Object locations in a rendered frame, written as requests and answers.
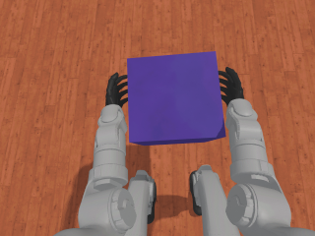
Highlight right robot shin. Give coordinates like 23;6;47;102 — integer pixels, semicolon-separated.
195;164;220;206

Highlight left robot upper arm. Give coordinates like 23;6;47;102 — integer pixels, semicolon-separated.
53;187;137;236

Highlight left robot forearm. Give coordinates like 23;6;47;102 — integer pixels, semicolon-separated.
78;104;128;223

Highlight carton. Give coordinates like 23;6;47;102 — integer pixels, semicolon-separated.
127;51;226;146

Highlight robot right hand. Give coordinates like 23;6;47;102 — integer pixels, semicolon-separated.
218;67;245;107

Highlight robot left hand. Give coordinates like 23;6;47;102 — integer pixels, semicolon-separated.
105;72;128;108

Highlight right robot upper arm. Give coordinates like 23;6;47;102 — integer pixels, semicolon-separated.
225;182;315;236

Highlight right robot forearm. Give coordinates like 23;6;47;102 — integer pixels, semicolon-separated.
225;98;291;218

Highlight right robot foot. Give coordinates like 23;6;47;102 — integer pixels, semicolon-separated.
189;170;202;216

